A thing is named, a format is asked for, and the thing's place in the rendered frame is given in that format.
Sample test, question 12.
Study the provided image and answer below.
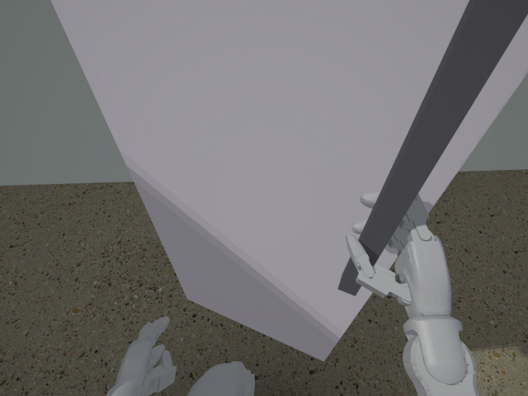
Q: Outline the left robot thigh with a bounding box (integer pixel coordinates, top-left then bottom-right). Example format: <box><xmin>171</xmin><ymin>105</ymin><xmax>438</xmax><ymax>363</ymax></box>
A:
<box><xmin>187</xmin><ymin>363</ymin><xmax>255</xmax><ymax>396</ymax></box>

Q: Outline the robot right forearm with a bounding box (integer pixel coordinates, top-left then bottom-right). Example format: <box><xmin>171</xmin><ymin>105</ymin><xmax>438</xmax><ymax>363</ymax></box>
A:
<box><xmin>403</xmin><ymin>315</ymin><xmax>479</xmax><ymax>396</ymax></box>

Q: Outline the robot left hand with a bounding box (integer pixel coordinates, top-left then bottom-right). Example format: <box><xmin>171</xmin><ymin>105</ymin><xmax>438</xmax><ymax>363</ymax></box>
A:
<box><xmin>115</xmin><ymin>317</ymin><xmax>177</xmax><ymax>396</ymax></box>

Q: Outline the fridge door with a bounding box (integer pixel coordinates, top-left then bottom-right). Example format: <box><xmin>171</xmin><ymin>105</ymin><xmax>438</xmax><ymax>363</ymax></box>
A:
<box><xmin>50</xmin><ymin>0</ymin><xmax>528</xmax><ymax>361</ymax></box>

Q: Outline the handle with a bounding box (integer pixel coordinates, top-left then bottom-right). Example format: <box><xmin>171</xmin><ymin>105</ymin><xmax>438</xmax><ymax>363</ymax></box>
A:
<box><xmin>338</xmin><ymin>0</ymin><xmax>528</xmax><ymax>296</ymax></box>

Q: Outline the robot right hand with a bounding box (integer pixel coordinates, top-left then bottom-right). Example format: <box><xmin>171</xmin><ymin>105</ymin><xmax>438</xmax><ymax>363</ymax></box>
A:
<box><xmin>346</xmin><ymin>192</ymin><xmax>451</xmax><ymax>318</ymax></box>

